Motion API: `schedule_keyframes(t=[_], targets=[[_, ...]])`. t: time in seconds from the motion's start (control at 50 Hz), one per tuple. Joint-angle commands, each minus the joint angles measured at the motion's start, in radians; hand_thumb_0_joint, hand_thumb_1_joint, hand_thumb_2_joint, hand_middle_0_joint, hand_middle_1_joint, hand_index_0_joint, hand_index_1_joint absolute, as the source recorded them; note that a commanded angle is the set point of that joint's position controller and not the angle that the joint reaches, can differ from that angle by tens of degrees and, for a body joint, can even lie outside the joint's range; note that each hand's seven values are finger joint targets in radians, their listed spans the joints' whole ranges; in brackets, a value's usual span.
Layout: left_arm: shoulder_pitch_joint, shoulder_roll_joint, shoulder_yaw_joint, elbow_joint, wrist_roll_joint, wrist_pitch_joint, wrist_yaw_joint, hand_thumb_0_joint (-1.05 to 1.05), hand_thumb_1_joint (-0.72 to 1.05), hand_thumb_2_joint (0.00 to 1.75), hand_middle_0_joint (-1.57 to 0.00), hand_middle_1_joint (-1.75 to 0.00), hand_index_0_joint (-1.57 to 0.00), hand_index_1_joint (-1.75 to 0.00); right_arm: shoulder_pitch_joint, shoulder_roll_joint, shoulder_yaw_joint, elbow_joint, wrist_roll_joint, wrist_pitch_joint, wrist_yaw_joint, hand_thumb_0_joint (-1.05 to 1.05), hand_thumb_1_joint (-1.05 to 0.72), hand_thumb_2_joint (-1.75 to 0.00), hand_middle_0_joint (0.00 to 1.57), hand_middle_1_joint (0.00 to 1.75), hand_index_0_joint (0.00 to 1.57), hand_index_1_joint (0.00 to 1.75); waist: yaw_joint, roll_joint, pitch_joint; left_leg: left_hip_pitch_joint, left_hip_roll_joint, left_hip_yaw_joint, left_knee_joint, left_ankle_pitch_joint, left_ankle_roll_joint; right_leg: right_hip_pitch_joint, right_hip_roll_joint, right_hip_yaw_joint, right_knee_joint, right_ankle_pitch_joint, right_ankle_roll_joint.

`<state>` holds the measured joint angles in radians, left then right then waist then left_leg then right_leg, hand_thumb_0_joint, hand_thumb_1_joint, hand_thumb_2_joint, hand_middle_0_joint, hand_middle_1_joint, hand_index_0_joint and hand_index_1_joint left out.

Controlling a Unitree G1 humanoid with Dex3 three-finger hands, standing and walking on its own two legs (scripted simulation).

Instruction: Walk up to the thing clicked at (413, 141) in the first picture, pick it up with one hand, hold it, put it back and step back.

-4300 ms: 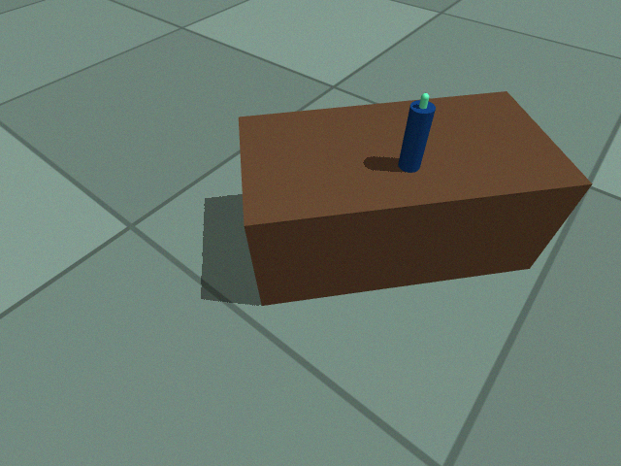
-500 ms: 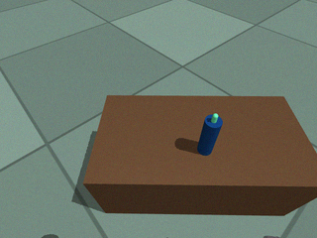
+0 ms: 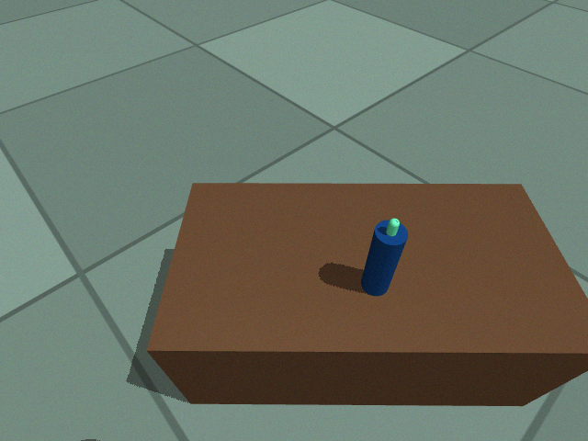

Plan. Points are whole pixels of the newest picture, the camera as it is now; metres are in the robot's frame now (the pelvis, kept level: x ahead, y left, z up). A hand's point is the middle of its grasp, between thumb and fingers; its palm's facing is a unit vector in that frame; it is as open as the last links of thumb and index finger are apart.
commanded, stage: stand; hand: right
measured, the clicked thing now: (383, 255) +0.54 -0.19 -0.21
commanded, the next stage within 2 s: go down in 1.98 s
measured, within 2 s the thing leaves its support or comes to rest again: neither
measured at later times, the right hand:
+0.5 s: hand out of the picture +0.09 -0.26 -0.16, palm faces -0.02 +0.94 -0.34, open 7.3 cm
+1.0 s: hand out of the picture +0.08 -0.27 -0.16, palm faces -0.03 +0.94 -0.34, open 7.3 cm
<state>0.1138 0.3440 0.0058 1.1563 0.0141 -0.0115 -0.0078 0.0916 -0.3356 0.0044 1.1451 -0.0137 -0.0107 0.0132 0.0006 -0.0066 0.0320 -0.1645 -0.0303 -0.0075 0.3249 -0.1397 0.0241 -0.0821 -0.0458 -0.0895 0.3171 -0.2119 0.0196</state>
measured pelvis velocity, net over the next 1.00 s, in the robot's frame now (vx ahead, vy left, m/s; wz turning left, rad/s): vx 0.01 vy -0.02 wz -0.02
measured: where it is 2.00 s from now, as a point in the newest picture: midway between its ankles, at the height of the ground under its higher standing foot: outside the picture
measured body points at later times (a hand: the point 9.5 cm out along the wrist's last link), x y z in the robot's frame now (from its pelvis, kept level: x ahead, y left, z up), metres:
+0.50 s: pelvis +0.01 -0.01 +0.00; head +0.01 -0.01 +0.45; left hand +0.09 +0.29 -0.13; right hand +0.09 -0.31 -0.13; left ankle +0.02 +0.10 -0.75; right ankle -0.03 -0.13 -0.75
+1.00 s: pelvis +0.01 -0.02 +0.00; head +0.02 -0.02 +0.45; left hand +0.09 +0.28 -0.13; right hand +0.08 -0.32 -0.13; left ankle +0.02 +0.10 -0.75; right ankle -0.03 -0.13 -0.75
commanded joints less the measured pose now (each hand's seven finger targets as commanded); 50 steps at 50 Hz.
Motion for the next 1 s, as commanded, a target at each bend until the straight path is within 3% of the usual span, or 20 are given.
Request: schedule_keyframes(t=[0.0, 0.1, 0.24, 0.34, 0.42, 0.54, 0.68, 0.74, 0.78, 0.98], targets=[[-0.045, 0.210, 0.033, -0.058, -0.005, -0.026, 0.017, 0.00, 0.90, 0.90, -0.20, -0.30, -0.20, -0.30, -0.059, -0.224, -0.042, -0.053, 0.008, -0.030, -0.019, 0.00, -0.90, -0.90, 0.20, 0.30, 0.20, 0.30, -0.002, 0.028, -0.082, 0.054, 0.161, -0.127, -0.030, 0.240, 0.000, 0.013, -0.114, 0.109, -0.057, 0.132, -0.030], [-0.041, 0.209, 0.034, -0.056, -0.003, -0.026, 0.018, 0.00, 0.90, 0.90, -0.20, -0.30, -0.20, -0.30, -0.059, -0.220, -0.038, -0.052, 0.009, -0.025, -0.020, 0.00, -0.90, -0.90, 0.20, 0.30, 0.20, 0.30, -0.006, 0.014, -0.078, 0.058, 0.158, -0.121, -0.036, 0.191, -0.003, 0.015, -0.114, 0.114, -0.072, 0.119, -0.028], [-0.039, 0.209, 0.037, -0.057, -0.004, -0.024, 0.018, 0.00, 0.90, 0.90, -0.20, -0.30, -0.20, -0.30, -0.069, -0.216, -0.033, -0.055, 0.010, -0.025, -0.023, 0.00, -0.90, -0.90, 0.20, 0.30, 0.20, 0.30, -0.005, 0.006, -0.079, 0.067, 0.160, -0.115, -0.032, 0.220, -0.005, 0.021, -0.115, 0.115, -0.072, 0.160, -0.029], [-0.047, 0.207, 0.040, -0.064, -0.004, -0.021, 0.016, 0.00, 0.90, 0.90, -0.20, -0.30, -0.20, -0.30, -0.063, -0.222, -0.031, -0.054, 0.006, -0.025, -0.024, 0.00, -0.90, -0.90, 0.20, 0.30, 0.20, 0.30, -0.003, 0.015, -0.074, 0.054, 0.159, -0.111, -0.042, 0.173, -0.008, 0.027, -0.113, 0.118, -0.078, 0.125, -0.032], [-0.042, 0.206, 0.039, -0.062, -0.006, -0.022, 0.016, 0.00, 0.90, 0.90, -0.20, -0.30, -0.20, -0.30, -0.062, -0.222, -0.029, -0.055, 0.008, -0.026, -0.024, 0.00, -0.90, -0.90, 0.20, 0.30, 0.20, 0.30, -0.001, 0.006, -0.069, 0.060, 0.162, -0.113, -0.039, 0.214, -0.007, 0.029, -0.114, 0.117, -0.079, 0.152, -0.031], [-0.054, 0.210, 0.040, -0.068, -0.005, -0.019, 0.015, 0.00, 0.90, 0.90, -0.20, -0.30, -0.20, -0.30, -0.061, -0.226, -0.030, -0.054, 0.007, -0.023, -0.024, 0.00, -0.90, -0.90, 0.20, 0.30, 0.20, 0.30, -0.005, 0.015, -0.063, 0.050, 0.157, -0.108, -0.046, 0.136, -0.012, 0.021, -0.112, 0.122, -0.090, 0.094, -0.034], [-0.047, 0.216, 0.042, -0.069, -0.006, -0.020, 0.017, 0.00, 0.90, 0.90, -0.20, -0.30, -0.20, -0.30, -0.055, -0.220, -0.027, -0.055, 0.007, -0.025, -0.025, 0.00, -0.90, -0.90, 0.20, 0.30, 0.20, 0.30, -0.001, -0.003, -0.079, 0.071, 0.164, -0.110, -0.037, 0.210, -0.010, 0.032, -0.110, 0.119, -0.078, 0.163, -0.034], [-0.043, 0.212, 0.039, -0.071, -0.008, -0.021, 0.015, 0.00, 0.90, 0.90, -0.20, -0.30, -0.20, -0.30, -0.049, -0.225, -0.025, -0.051, 0.007, -0.025, -0.025, 0.00, -0.90, -0.90, 0.20, 0.30, 0.20, 0.30, -0.001, 0.008, -0.072, 0.074, 0.163, -0.104, -0.036, 0.203, -0.011, 0.025, -0.111, 0.126, -0.082, 0.169, -0.034], [-0.052, 0.214, 0.042, -0.071, -0.006, -0.019, 0.016, 0.00, 0.90, 0.90, -0.20, -0.30, -0.20, -0.30, -0.046, -0.224, -0.024, -0.051, 0.007, -0.023, -0.026, 0.00, -0.90, -0.90, 0.20, 0.30, 0.20, 0.30, -0.003, 0.015, -0.065, 0.053, 0.159, -0.103, -0.046, 0.148, -0.010, 0.029, -0.111, 0.129, -0.089, 0.125, -0.036], [-0.041, 0.217, 0.039, -0.072, -0.007, -0.020, 0.018, 0.00, 0.90, 0.90, -0.20, -0.30, -0.20, -0.30, -0.039, -0.225, -0.023, -0.054, 0.006, -0.024, -0.026, 0.00, -0.90, -0.90, 0.20, 0.30, 0.20, 0.30, -0.001, -0.003, -0.071, 0.075, 0.168, -0.103, -0.035, 0.213, -0.005, 0.032, -0.112, 0.127, -0.081, 0.188, -0.033]])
